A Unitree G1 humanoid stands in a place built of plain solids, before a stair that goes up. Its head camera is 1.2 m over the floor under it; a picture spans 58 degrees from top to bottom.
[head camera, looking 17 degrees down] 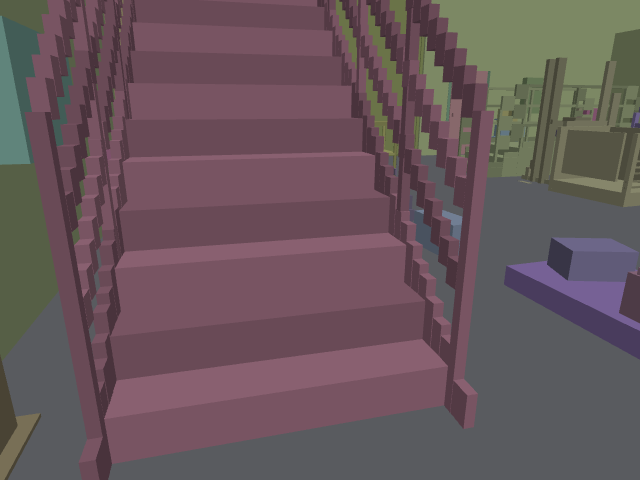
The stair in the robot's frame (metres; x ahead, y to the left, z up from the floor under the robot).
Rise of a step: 0.19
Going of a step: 0.22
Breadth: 1.39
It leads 14 degrees to the left of straight ahead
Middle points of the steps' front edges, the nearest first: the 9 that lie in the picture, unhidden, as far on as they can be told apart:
1.38 0.10 0.19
1.60 0.16 0.38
1.82 0.21 0.57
2.04 0.27 0.76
2.25 0.32 0.95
2.47 0.38 1.14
2.69 0.43 1.33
2.91 0.49 1.52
3.13 0.54 1.71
